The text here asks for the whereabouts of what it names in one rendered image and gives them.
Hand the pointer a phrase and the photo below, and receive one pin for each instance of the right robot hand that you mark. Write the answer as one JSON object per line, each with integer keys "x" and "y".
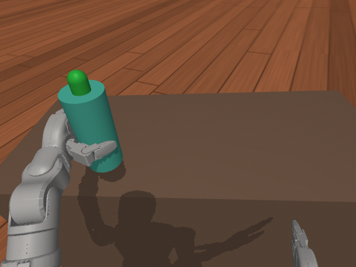
{"x": 302, "y": 255}

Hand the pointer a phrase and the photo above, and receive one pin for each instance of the bottle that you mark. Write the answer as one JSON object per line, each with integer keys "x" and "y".
{"x": 88, "y": 111}

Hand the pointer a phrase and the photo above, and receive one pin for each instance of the left robot arm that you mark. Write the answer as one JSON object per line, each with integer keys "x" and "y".
{"x": 34, "y": 211}

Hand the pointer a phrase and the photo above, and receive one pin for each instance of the left robot hand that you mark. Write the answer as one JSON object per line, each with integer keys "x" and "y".
{"x": 59, "y": 133}

